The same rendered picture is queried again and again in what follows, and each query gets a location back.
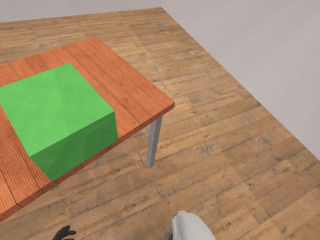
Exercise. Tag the right robot thigh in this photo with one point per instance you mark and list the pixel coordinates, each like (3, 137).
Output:
(188, 226)

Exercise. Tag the table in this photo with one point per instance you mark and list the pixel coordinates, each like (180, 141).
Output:
(136, 101)

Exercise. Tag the robot left hand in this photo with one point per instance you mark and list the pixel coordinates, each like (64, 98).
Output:
(63, 233)

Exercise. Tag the carton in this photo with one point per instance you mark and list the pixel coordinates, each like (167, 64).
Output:
(60, 119)

